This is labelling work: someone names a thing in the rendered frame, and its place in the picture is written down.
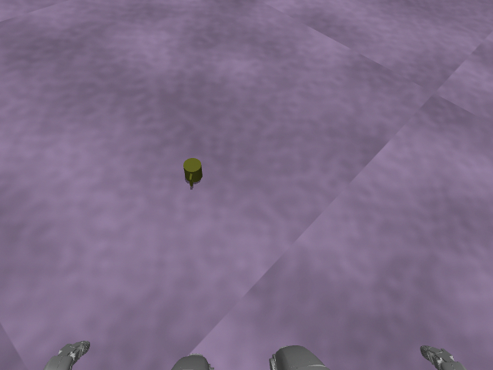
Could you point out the left robot hand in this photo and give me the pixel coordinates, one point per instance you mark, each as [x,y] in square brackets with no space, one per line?
[68,356]

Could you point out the mug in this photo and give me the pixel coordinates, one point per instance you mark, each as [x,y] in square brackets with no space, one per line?
[193,170]

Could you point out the right robot hand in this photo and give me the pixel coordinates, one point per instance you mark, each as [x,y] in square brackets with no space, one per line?
[441,359]

